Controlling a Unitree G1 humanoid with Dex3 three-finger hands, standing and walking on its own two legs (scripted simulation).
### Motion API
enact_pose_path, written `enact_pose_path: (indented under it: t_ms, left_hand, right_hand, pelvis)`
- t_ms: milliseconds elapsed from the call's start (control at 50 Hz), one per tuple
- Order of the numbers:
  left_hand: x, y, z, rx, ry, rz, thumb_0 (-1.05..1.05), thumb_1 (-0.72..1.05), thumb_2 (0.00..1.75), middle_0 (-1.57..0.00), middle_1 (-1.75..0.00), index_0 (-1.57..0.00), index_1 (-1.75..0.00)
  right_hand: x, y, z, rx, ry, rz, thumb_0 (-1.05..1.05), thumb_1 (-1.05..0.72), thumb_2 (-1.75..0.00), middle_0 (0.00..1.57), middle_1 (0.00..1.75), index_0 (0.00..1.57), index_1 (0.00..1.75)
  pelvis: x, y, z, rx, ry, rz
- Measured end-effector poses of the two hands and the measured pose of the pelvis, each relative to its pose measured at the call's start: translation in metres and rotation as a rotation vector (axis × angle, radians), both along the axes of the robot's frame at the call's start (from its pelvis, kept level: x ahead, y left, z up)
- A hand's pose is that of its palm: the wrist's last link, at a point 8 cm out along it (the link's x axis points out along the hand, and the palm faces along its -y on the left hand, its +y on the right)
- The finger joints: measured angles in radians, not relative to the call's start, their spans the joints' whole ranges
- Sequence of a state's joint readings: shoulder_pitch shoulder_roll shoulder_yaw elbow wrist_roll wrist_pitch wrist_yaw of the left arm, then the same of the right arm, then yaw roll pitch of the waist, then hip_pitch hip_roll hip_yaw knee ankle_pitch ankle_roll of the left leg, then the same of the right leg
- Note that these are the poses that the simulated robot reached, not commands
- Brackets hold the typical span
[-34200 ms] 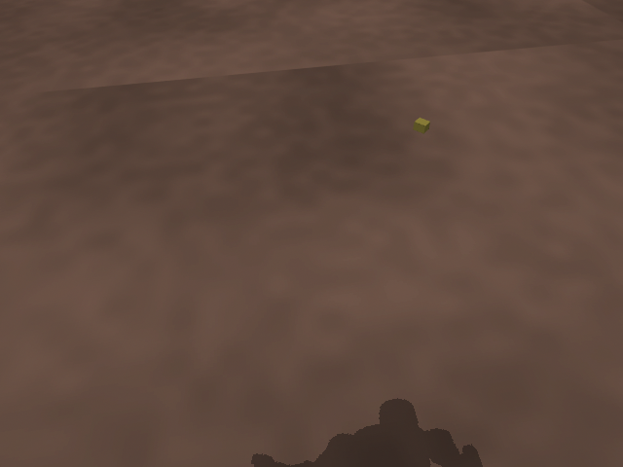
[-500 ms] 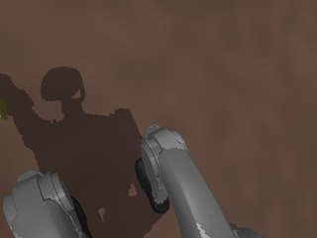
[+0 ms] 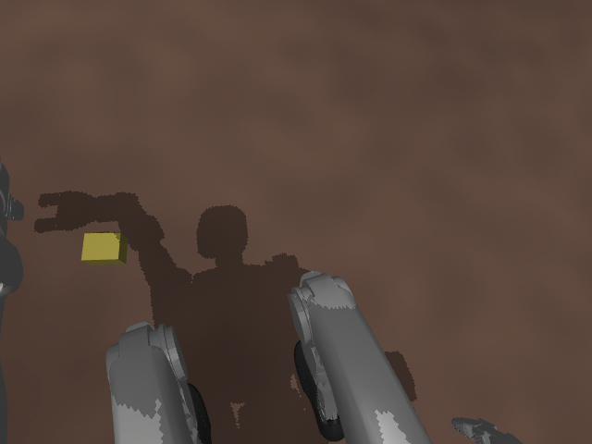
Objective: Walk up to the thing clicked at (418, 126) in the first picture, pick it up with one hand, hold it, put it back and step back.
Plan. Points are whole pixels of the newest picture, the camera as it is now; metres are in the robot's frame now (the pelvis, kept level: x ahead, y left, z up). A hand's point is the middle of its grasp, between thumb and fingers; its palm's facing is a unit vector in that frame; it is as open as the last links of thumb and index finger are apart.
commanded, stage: go down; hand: left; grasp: from above
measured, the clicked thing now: (105, 249) +0.52 +0.26 -0.39
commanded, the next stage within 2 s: approach in 1.74 s
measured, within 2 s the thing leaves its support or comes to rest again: neither
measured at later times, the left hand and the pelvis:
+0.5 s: hand out of the picture +0.48 +0.31 +0.03, palm faces -0.01 -0.42 -0.91, open 13.9 cm; pelvis +0.01 +0.00 +0.06, yaw +0 degrees
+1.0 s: hand out of the picture +0.48 +0.31 +0.04, palm faces -0.03 -0.43 -0.90, open 14.1 cm; pelvis +0.01 +0.00 +0.09, yaw +0 degrees
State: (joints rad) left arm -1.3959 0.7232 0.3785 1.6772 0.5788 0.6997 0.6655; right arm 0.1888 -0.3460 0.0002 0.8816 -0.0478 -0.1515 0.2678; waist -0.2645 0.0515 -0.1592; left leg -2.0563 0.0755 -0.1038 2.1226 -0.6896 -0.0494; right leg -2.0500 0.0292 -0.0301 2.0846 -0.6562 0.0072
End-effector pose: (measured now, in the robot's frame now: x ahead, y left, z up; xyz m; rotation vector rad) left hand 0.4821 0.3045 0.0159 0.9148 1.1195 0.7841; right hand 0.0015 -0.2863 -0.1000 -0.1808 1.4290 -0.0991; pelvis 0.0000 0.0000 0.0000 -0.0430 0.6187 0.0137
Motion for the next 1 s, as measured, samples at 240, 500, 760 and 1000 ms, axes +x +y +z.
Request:
enact_pose_path:
  t_ms: [240, 500, 760, 1000]
  left_hand:
    - [-0.004, 0.007, 0.031, -0.011, 0.045, -0.011, 0.00, -0.43, 0.94, -0.10, -1.03, -0.10, -1.02]
    - [-0.005, 0.010, 0.068, 0.002, 0.066, -0.041, 0.00, -0.47, 0.96, -0.10, -1.01, -0.09, -1.01]
    - [-0.009, 0.014, 0.077, -0.002, 0.095, -0.051, 0.00, -0.50, 0.98, -0.10, -1.01, -0.08, -1.02]
    - [-0.005, 0.010, 0.079, -0.003, 0.089, -0.048, 0.00, -0.51, 0.98, -0.10, -1.02, -0.08, -1.03]
  right_hand:
    - [-0.014, 0.012, 0.021, 0.003, 0.024, -0.076, 0.00, -0.90, -0.89, 0.19, 0.30, 0.20, 0.29]
    - [0.005, 0.015, 0.055, -0.013, -0.050, -0.063, 0.00, -0.90, -0.89, 0.20, 0.30, 0.20, 0.29]
    - [0.016, 0.016, 0.076, -0.022, -0.070, -0.023, 0.00, -0.91, -0.89, 0.20, 0.30, 0.20, 0.29]
    - [0.013, 0.022, 0.086, -0.013, -0.046, -0.031, 0.00, -0.91, -0.89, 0.20, 0.30, 0.20, 0.29]
  pelvis:
    - [0.001, -0.001, 0.028, 0.006, -0.001, 0.001]
    - [0.006, -0.002, 0.061, 0.003, -0.008, 0.003]
    - [0.008, -0.002, 0.082, -0.002, -0.016, 0.008]
    - [0.012, 0.000, 0.093, -0.005, -0.009, 0.005]
